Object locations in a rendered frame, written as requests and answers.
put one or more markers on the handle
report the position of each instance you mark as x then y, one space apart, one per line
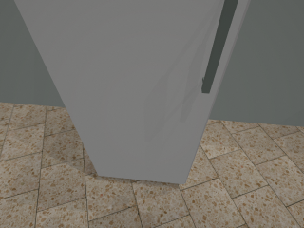
224 24

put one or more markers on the fridge door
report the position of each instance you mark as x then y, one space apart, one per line
129 73

